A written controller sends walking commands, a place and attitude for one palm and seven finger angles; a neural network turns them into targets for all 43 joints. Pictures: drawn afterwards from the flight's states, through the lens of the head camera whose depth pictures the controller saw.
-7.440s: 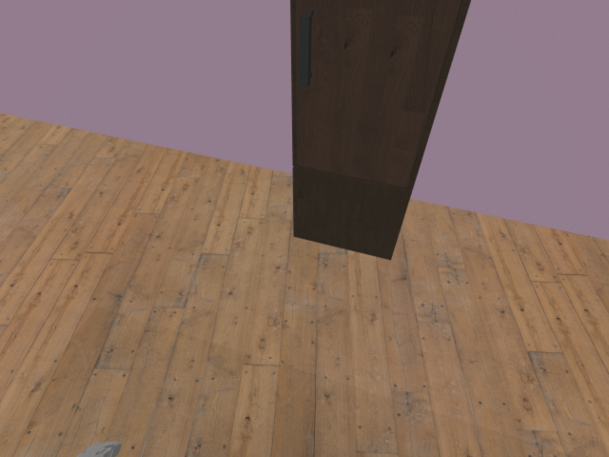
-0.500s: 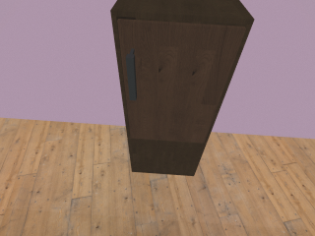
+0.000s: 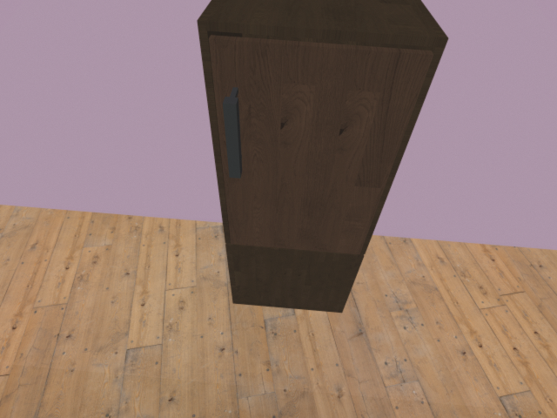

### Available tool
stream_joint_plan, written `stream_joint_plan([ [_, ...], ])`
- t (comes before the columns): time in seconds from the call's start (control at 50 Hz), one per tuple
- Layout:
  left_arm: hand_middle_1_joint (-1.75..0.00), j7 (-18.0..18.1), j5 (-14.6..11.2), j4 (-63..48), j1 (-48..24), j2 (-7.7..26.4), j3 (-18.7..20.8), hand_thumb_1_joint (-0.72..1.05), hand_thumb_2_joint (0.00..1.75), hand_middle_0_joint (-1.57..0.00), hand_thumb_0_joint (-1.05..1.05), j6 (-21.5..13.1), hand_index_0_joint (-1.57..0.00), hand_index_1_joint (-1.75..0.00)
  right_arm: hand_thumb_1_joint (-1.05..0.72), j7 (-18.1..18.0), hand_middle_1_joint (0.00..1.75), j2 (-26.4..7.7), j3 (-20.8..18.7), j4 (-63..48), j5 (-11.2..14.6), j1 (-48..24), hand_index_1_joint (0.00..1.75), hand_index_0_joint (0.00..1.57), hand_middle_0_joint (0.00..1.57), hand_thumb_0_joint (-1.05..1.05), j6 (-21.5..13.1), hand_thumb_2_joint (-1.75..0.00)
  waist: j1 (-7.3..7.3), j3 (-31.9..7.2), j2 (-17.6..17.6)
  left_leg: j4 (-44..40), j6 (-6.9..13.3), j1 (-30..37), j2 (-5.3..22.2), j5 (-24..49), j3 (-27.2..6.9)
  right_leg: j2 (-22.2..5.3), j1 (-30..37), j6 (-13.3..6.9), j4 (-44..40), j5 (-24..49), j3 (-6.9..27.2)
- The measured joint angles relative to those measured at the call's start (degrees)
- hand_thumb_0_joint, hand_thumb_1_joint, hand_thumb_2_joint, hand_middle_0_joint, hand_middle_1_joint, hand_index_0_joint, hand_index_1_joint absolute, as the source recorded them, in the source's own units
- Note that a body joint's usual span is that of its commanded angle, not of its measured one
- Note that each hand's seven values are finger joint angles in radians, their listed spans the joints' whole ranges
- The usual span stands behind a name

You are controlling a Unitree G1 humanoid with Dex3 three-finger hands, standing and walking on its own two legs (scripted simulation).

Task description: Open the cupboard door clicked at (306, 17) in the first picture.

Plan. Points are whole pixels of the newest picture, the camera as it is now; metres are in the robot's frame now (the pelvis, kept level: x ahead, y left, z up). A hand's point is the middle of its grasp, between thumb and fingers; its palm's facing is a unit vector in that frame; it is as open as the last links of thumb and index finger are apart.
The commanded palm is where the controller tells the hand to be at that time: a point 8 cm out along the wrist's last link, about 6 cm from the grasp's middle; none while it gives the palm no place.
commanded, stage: look again from close up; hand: left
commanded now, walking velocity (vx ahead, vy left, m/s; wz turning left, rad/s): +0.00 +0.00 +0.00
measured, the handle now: (235, 134) +0.62 +0.14 +0.07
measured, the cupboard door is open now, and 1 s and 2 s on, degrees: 0 0 0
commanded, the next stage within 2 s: shuffle to correct the standing spot in 0.40 s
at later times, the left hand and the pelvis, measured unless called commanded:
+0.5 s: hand out of the picture +0.01 +0.15 -0.18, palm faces +0.01 -0.99 -0.16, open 7.4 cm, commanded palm none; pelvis +0.02 -0.02 +0.00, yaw +0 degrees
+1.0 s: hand out of the picture +0.02 +0.10 -0.18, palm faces +0.07 -0.99 -0.14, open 7.4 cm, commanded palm none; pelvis +0.09 -0.04 -0.01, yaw +0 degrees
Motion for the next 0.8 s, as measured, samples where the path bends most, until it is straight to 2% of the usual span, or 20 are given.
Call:
stream_joint_plan([
  [0.18, -0.30, 0.09, -0.18, 0.00, -1.75, -0.64, -0.05, 0.91, 0.90, -0.19, 0.00, -0.47, -0.20, -0.30, -0.92, -0.16, 0.30, 0.57, 0.14, 1.05, -0.01, 0.15, 0.30, 0.20, 0.20, 0.01, -0.23, -0.90, -0.33, 0.18, -0.29, 0.18, -0.72, 0.44, 0.56, -0.51, -0.27, 0.59, 0.58, -0.60, -0.16, -0.40, -0.19],
  [0.52, -0.30, 0.23, -0.37, -0.41, -3.99, 0.32, 0.53, 0.91, 0.90, -0.19, 0.00, -0.66, -0.20, -0.29, -0.92, -0.41, 0.30, 0.99, 0.43, 2.07, -0.06, 0.28, 0.30, 0.20, 0.20, 0.01, -0.68, -0.90, -0.69, 1.04, 0.05, 0.06, -1.43, 1.76, 1.02, -1.66, -0.35, 1.09, 2.15, -1.20, -0.94, -1.21, -0.18],
  [0.72, -0.30, -0.80, 0.31, -0.35, -1.37, 0.54, 1.51, 0.91, 0.90, -0.19, 0.00, 0.08, -0.19, -0.29, -0.91, -0.11, 0.30, 1.34, -0.39, 1.37, -0.67, 1.55, 0.30, 0.20, 0.20, 0.01, -0.08, -0.90, -0.68, -0.50, -0.49, 3.31, -1.79, 1.04, 1.11, -5.18, 0.00, 1.04, 0.88, -2.33, 3.29, -5.18, 0.21],
  [0.8, -0.30, -1.08, 0.36, -0.34, 0.36, 0.09, 1.91, 0.91, 0.90, -0.19, 0.00, -0.41, -0.19, -0.29, -0.91, -0.23, 0.30, 1.20, -0.77, 1.10, -0.63, 2.46, 0.30, 0.20, 0.20, 0.01, -0.33, -0.90, -0.41, -0.72, 0.30, 5.61, -2.48, 0.38, 2.05, -7.37, -0.55, 1.96, 1.26, -2.67, 3.57, -6.47, -0.21],
])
